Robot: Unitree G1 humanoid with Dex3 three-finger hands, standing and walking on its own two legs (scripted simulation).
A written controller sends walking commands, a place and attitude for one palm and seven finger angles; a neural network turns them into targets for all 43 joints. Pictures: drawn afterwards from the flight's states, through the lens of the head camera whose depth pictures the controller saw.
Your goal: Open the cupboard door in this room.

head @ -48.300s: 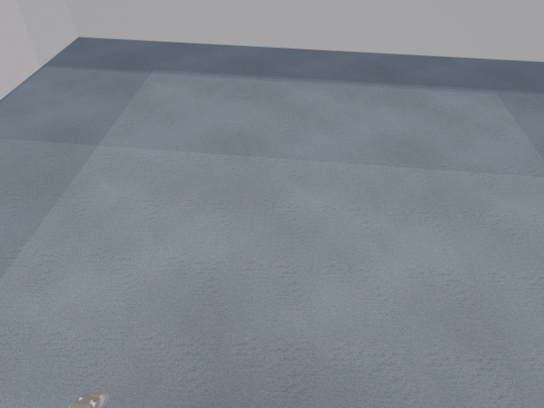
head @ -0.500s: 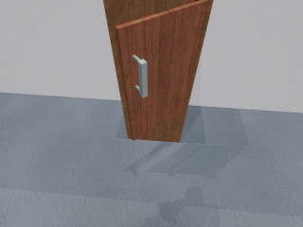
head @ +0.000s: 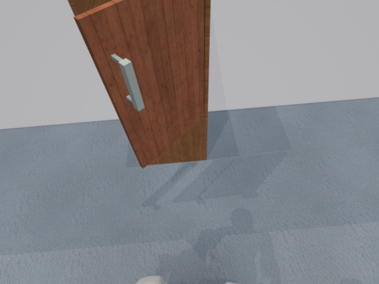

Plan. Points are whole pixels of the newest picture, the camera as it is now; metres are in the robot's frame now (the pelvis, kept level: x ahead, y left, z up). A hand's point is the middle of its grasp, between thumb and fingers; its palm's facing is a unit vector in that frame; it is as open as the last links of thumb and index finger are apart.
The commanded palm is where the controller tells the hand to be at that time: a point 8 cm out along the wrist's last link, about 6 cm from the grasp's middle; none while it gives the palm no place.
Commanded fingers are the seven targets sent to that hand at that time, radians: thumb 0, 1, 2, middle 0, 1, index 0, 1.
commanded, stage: walk to a spot facing it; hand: left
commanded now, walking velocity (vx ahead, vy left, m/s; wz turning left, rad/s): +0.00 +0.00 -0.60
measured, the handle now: (128, 83) +0.55 +0.20 +0.09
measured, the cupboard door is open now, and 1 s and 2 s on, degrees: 42 42 42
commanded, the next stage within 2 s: none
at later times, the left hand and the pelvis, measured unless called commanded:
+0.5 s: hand out of the picture +0.12 +0.22 -0.16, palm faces -0.22 -0.95 -0.23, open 7.4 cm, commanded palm none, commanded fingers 0.00 0.90 0.90 -0.20 -0.30 -0.20 -0.30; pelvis +0.01 +0.03 +0.01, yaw -17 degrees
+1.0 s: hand (159, 241) +0.23 +0.11 -0.16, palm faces -0.61 -0.76 -0.22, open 7.4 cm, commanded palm none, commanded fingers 0.00 0.90 0.90 -0.20 -0.30 -0.20 -0.30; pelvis +0.03 +0.01 +0.00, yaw -38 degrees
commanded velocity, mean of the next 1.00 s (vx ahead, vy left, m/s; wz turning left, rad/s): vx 0.00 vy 0.00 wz -0.60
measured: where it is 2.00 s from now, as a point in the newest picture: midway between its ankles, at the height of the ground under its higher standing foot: outside the picture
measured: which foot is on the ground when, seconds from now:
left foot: up 0.00-0.40, down 0.42-0.72, up 0.74-0.98, down 1.00-1.00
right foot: down 0.00-0.42, up 0.44-0.70, down 0.72-1.00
